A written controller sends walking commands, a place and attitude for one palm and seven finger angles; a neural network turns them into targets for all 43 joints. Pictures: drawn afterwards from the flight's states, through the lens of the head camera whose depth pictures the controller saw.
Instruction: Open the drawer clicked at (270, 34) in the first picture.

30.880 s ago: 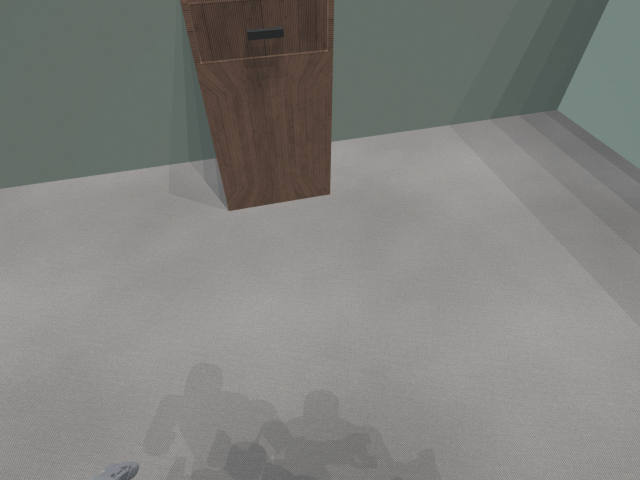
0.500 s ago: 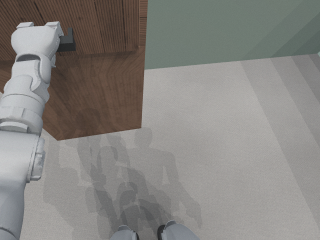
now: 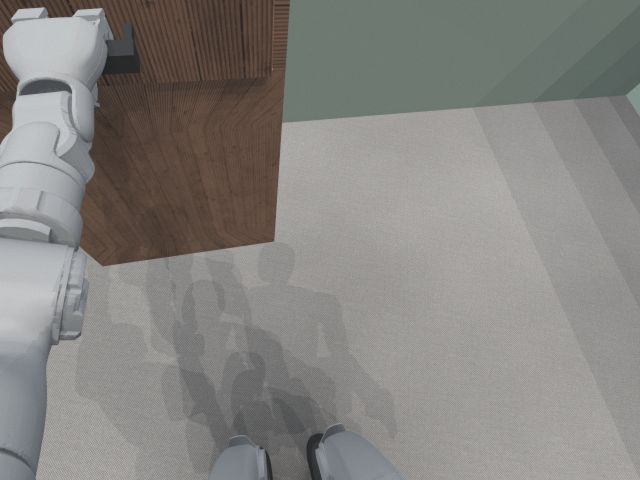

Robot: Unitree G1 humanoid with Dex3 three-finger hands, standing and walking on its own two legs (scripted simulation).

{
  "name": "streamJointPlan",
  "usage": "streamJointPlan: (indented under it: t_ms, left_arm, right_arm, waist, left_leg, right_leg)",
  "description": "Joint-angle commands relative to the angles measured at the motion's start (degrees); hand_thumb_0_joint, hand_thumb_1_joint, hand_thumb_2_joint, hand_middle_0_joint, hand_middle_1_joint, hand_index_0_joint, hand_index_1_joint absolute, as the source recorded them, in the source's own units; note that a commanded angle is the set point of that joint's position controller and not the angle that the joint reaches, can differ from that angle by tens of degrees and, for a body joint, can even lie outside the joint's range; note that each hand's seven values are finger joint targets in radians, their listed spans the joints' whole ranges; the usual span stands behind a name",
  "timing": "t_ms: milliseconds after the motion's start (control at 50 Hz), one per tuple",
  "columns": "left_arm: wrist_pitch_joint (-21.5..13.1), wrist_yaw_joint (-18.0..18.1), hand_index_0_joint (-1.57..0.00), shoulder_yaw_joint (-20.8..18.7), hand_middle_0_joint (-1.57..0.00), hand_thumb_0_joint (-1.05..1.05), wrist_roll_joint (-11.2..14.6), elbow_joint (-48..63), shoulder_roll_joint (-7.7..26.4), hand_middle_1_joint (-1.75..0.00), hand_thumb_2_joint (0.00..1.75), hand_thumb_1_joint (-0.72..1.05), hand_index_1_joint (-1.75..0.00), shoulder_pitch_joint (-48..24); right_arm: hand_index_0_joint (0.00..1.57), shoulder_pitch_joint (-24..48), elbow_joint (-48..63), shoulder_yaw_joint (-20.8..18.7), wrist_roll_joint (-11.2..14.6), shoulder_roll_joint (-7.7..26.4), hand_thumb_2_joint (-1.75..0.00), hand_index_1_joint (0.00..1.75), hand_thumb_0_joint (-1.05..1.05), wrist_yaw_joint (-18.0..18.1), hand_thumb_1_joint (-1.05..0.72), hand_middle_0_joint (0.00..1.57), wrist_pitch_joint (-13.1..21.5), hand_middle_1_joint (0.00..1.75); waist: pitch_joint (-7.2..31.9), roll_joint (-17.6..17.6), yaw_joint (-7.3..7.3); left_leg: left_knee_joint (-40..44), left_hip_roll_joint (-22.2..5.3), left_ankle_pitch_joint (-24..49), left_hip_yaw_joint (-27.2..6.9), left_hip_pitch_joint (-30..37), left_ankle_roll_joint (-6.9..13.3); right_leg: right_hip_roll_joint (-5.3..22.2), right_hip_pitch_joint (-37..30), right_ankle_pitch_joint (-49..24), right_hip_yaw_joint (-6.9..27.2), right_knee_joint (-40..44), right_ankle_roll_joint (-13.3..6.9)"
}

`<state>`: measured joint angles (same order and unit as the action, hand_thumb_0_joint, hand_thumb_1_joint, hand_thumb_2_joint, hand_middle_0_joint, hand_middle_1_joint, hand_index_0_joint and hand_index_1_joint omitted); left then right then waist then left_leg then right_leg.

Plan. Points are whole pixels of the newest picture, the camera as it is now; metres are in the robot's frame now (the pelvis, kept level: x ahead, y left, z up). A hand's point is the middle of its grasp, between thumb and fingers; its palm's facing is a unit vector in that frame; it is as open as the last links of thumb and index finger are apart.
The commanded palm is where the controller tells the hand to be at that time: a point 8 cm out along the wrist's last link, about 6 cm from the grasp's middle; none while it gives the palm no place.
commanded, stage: pull the drawer open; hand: left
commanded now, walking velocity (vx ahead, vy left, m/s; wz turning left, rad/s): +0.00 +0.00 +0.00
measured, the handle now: (80, 45) +0.63 +0.19 +0.07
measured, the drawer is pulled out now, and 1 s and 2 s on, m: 0.02 0.05 0.05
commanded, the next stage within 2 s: none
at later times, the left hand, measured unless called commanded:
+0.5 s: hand (81, 98) +0.57 +0.20 +0.05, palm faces -0.04 -0.02 -1.00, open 5.8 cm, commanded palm +0.58 +0.18 +0.09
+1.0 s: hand (81, 115) +0.55 +0.20 +0.05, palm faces -0.10 -0.03 -0.99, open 5.9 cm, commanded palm +0.56 +0.19 +0.09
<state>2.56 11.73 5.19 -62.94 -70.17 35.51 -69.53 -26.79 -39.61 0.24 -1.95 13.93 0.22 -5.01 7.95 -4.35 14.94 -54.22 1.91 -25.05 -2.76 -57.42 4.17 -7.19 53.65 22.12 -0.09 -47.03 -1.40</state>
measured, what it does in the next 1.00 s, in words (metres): stands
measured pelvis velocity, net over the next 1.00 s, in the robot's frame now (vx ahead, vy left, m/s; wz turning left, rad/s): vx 0.02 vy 0.00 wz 0.00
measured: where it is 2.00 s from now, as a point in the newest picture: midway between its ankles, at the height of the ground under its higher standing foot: outside the picture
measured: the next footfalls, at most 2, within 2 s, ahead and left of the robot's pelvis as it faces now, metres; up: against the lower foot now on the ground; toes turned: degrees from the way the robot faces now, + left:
none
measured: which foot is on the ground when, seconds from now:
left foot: down 0.00-1.00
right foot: down 0.00-1.00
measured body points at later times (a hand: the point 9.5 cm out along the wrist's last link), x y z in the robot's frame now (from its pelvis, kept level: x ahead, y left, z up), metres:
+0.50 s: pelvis +0.00 +0.00 +0.00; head +0.16 +0.03 +0.42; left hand +0.57 +0.20 +0.11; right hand -0.03 -0.28 -0.10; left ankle -0.02 +0.07 -0.68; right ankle -0.02 -0.11 -0.68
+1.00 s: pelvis +0.02 +0.00 +0.01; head +0.14 +0.01 +0.45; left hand +0.55 +0.20 +0.11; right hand -0.06 -0.26 -0.10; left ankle -0.02 +0.07 -0.68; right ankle -0.02 -0.11 -0.68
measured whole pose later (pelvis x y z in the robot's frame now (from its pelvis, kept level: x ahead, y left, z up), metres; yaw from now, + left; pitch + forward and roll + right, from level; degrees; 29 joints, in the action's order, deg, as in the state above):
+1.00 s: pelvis +0.02 +0.00 +0.01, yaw +0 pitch +25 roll -4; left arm 0.2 11.6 5.7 -60.0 -63.9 31.7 -57.1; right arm -27.7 -41.6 -1.0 -0.8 14.1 0.5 -6.0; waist 9.4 -4.6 11.1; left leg -49.2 1.8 -25.0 -1.5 -48.8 4.3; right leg -7.1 45.7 22.0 1.6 -42.9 -1.6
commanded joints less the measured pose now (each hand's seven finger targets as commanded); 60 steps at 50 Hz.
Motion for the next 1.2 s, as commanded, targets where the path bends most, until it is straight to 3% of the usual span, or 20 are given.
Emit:
streamJointPlan:
  t_ms: [0, 100, 140, 200, 240, 320, 340, 400, 580, 720, 740, 780, 820, 880, 920, 980, 1040, 1100, 1160, 1180]
  left_arm:
    - [-0.2, -0.9, -0.40, -1.4, -0.40, 0.00, 1.6, 11.3, 6.5, -1.35, 0.90, 0.90, -1.35, -15.2]
    - [-1.7, -0.9, -0.40, -4.0, -0.40, 0.00, 2.6, 12.8, 8.7, -1.35, 0.90, 0.90, -1.35, -8.6]
    - [-2.6, -0.5, -0.40, -2.0, -0.40, 0.00, 2.9, 14.3, 5.5, -1.35, 0.90, 0.90, -1.35, -6.7]
    - [-2.7, 1.7, -0.40, -0.7, -0.40, 0.00, 2.2, 10.6, 8.0, -1.35, 0.90, 0.90, -1.35, -27.0]
    - [-2.4, 3.2, -0.40, -3.6, -0.40, 0.00, 1.2, 6.9, 11.2, -1.35, 0.90, 0.90, -1.35, -23.6]
    - [-3.6, 4.2, -0.40, 0.1, -0.40, 0.00, 0.4, 8.5, 5.8, -1.35, 0.90, 0.90, -1.35, -27.6]
    - [-3.2, 4.5, -0.40, -1.9, -0.40, 0.00, -0.1, 7.6, 8.3, -1.35, 0.90, 0.90, -1.35, -27.7]
    - [-1.8, 4.5, -0.40, 0.4, -0.40, 0.00, -0.1, 7.3, 5.7, -1.35, 0.90, 0.90, -1.35, -30.3]
    - [0.8, 2.5, -0.40, 0.1, -0.40, 0.00, 0.0, 5.6, 8.9, -1.35, 0.90, 0.90, -1.35, -33.6]
    - [-0.9, -0.1, -0.40, 0.7, -0.40, 0.00, 1.5, 9.0, 5.2, -1.35, 0.90, 0.90, -1.35, -20.5]
    - [-1.1, -0.2, -0.40, -1.9, -0.40, 0.00, 1.7, 9.1, 7.9, -1.35, 0.90, 0.90, -1.35, -17.4]
    - [-1.8, -0.7, -0.40, -1.1, -0.40, 0.00, 2.4, 12.0, 6.3, -1.35, 0.90, 0.90, -1.35, -14.0]
    - [-2.4, -0.9, -0.40, 0.0, -0.40, 0.00, 3.1, 13.0, 3.7, -1.35, 0.90, 0.90, -1.35, -10.3]
    - [-2.8, -0.7, -0.40, -3.7, -0.40, 0.00, 3.5, 13.6, 7.6, -1.35, 0.90, 0.90, -1.35, -5.2]
    - [-3.5, -0.3, -0.40, -2.1, -0.40, 0.00, 3.6, 15.1, 5.0, -1.35, 0.90, 0.90, -1.35, -3.7]
    - [-3.5, 2.2, -0.40, -1.4, -0.40, 0.00, 2.5, 11.5, 8.1, -1.35, 0.90, 0.90, -1.35, -23.3]
    - [-3.4, 4.4, -0.40, -3.9, -0.40, 0.00, 1.0, 9.2, 10.7, -1.35, 0.90, 0.90, -1.35, -22.8]
    - [-3.8, 5.3, -0.40, 0.4, -0.40, 0.00, 0.6, 11.2, 4.3, -1.35, 0.90, 0.90, -1.35, -27.5]
    - [-2.5, 5.9, -0.40, -2.0, -0.40, 0.00, -0.3, 8.6, 7.8, -1.35, 0.90, 0.90, -1.35, -28.4]
    - [-1.9, 5.7, -0.40, 0.1, -0.40, 0.00, -0.2, 8.0, 5.2, -1.35, 0.90, 0.90, -1.35, -29.0]
  right_arm:
    - [0.20, -12.3, 1.0, -4.4, 0.5, 11.4, -0.90, 0.30, 0.00, 0.4, -0.90, 0.20, -0.2, 0.30]
    - [0.20, -10.9, 0.8, -4.8, 0.8, 11.6, -0.90, 0.30, 0.00, 0.8, -0.90, 0.20, -0.7, 0.30]
    - [0.20, -10.5, 1.1, -5.0, 0.9, 11.1, -0.90, 0.30, 0.00, 0.8, -0.90, 0.20, -0.6, 0.30]
    - [0.20, -11.4, -2.7, -5.0, 1.2, 11.8, -0.90, 0.30, 0.00, 1.3, -0.90, 0.20, 0.5, 0.30]
    - [0.20, -12.2, -2.1, -5.0, 1.1, 12.3, -0.90, 0.30, 0.00, 1.5, -0.90, 0.20, 1.2, 0.30]
    - [0.20, -12.2, -1.9, -5.2, 0.1, 11.4, -0.90, 0.30, 0.00, 1.1, -0.90, 0.20, 2.3, 0.30]
    - [0.20, -12.3, -1.9, -5.2, 0.0, 11.8, -0.90, 0.30, 0.00, 1.1, -0.90, 0.20, 2.2, 0.30]
    - [0.20, -12.2, -1.4, -5.2, -0.1, 11.7, -0.90, 0.30, 0.00, 0.8, -0.90, 0.20, 2.4, 0.30]
    - [0.20, -12.7, -0.9, -4.0, 0.3, 12.1, -0.90, 0.30, 0.00, 1.2, -0.90, 0.20, 1.8, 0.30]
    - [0.20, -12.1, 0.5, -4.2, 0.7, 11.1, -0.90, 0.30, 0.00, 0.9, -0.90, 0.20, 0.8, 0.30]
    - [0.20, -12.0, 0.5, -4.3, 0.8, 11.4, -0.90, 0.30, 0.00, 0.9, -0.90, 0.20, 0.5, 0.30]
    - [0.20, -11.4, 1.1, -4.4, 0.9, 11.0, -0.90, 0.30, 0.00, 0.9, -0.90, 0.20, 0.4, 0.30]
    - [0.20, -10.8, 0.9, -4.7, 0.9, 10.9, -0.90, 0.30, 0.00, 0.8, -0.90, 0.20, 0.2, 0.30]
    - [0.20, -10.1, 1.0, -4.9, 1.2, 11.2, -0.90, 0.30, 0.00, 1.0, -0.90, 0.20, -0.2, 0.30]
    - [0.20, -9.5, 1.0, -5.1, 1.3, 10.8, -0.90, 0.30, 0.00, 0.9, -0.90, 0.20, -0.3, 0.30]
    - [0.20, -10.9, -2.3, -5.2, 1.6, 11.9, -0.90, 0.30, 0.00, 1.3, -0.90, 0.20, 0.7, 0.30]
    - [0.20, -11.4, -1.9, -5.3, 1.0, 12.0, -0.90, 0.30, 0.00, 1.5, -0.90, 0.20, 1.7, 0.30]
    - [0.20, -11.3, -2.3, -5.7, 0.2, 11.0, -0.90, 0.30, 0.00, 0.9, -0.90, 0.20, 2.6, 0.30]
    - [0.20, -11.5, -1.7, -5.4, -0.1, 11.6, -0.90, 0.30, 0.00, 0.8, -0.90, 0.20, 2.5, 0.30]
    - [0.20, -11.5, -1.3, -5.3, -0.1, 11.4, -0.90, 0.30, 0.00, 0.7, -0.90, 0.20, 2.5, 0.30]
  waist:
    - [32.3, -7.1, -2.55]
    - [26.9, -3.1, -4.22]
    - [26.0, -2.9, -4.32]
    - [16.8, -1.3, 1.97]
    - [19.3, -0.6, 1.22]
    - [26.9, -7.4, 1.99]
    - [27.6, -7.5, 1.75]
    - [28.9, -7.6, 2.98]
    - [29.3, -8.5, 3.61]
    - [30.9, -8.9, -0.84]
    - [30.8, -7.6, -2.03]
    - [31.4, -6.6, -2.97]
    - [29.9, -5.2, -3.42]
    - [26.9, -0.9, -4.80]
    - [25.6, -1.0, -5.14]
    - [18.0, 0.4, 1.02]
    - [22.1, -2.6, 0.52]
    - [27.5, -7.3, 1.56]
    - [29.5, -8.1, 1.50]
    - [29.4, -7.5, 2.14]
  left_leg:
    - [3.6, -3.4, 41.1, -2.5, 33.9, -1.4]
    - [6.0, -2.7, 36.6, -0.9, 29.7, -0.9]
    - [6.7, -2.7, 37.6, -0.9, 30.4, -0.9]
    - [5.9, -2.8, 29.8, -1.9, 25.1, -0.7]
    - [5.6, -2.4, 28.5, -2.0, 25.1, -0.7]
    - [2.3, -2.9, 36.9, -3.2, 31.0, -1.7]
    - [1.6, -3.1, 37.6, -3.4, 31.4, -1.9]
    - [0.7, -3.4, 39.3, -3.9, 32.3, -1.9]
    - [1.1, -2.9, 32.2, -3.4, 29.4, -1.0]
    - [3.4, -2.7, 34.6, -2.5, 31.7, -1.2]
    - [3.9, -2.7, 33.5, -2.2, 31.0, -1.2]
    - [4.6, -2.6, 34.2, -1.3, 30.7, -0.9]
    - [5.3, -2.7, 35.7, -1.2, 31.2, -0.9]
    - [6.6, -2.1, 33.2, 0.0, 27.6, -0.5]
    - [7.3, -2.2, 35.6, -0.1, 28.5, -0.7]
    - [6.3, -2.2, 28.8, -1.2, 24.3, -0.6]
    - [5.1, -2.0, 31.7, -1.7, 26.8, -1.0]
    - [2.4, -2.8, 40.1, -3.0, 33.0, -1.9]
    - [0.8, -3.1, 41.0, -3.7, 33.7, -2.4]
    - [0.8, -2.9, 40.4, -3.5, 33.1, -2.1]
  right_leg:
    - [0.8, -13.0, -22.4, -2.1, 4.1, -0.2]
    - [1.0, -17.4, -23.8, -1.1, 5.8, -0.4]
    - [1.1, -17.5, -24.0, -1.3, 6.1, -0.3]
    - [1.5, -9.4, -19.2, -1.2, 6.1, 0.0]
    - [1.5, -9.3, -17.4, -1.3, 5.2, -0.2]
    - [1.7, -4.3, -18.0, -1.7, 2.4, -0.2]
    - [1.6, -3.6, -17.8, -1.8, 1.9, -0.3]
    - [1.7, -2.5, -17.7, -2.1, 1.4, 0.0]
    - [1.6, -4.7, -16.6, -1.8, 2.1, 0.1]
    - [1.1, -10.4, -19.0, -1.9, 3.8, -0.3]
    - [0.9, -11.9, -19.2, -1.8, 4.0, -0.4]
    - [1.0, -15.1, -21.4, -1.3, 4.6, -0.3]
    - [1.0, -15.9, -22.5, -1.3, 5.3, -0.3]
    - [1.2, -20.4, -25.1, -0.5, 6.2, -0.2]
    - [1.4, -20.4, -25.9, -0.7, 6.3, -0.3]
    - [1.5, -12.4, -20.9, -0.6, 6.2, 0.1]
    - [1.8, -10.0, -19.8, -0.9, 4.5, -0.3]
    - [1.8, -4.6, -19.3, -1.5, 2.5, -0.2]
    - [1.6, -3.0, -18.1, -1.8, 1.5, -0.1]
    - [1.5, -3.2, -18.2, -1.9, 1.5, 0.0]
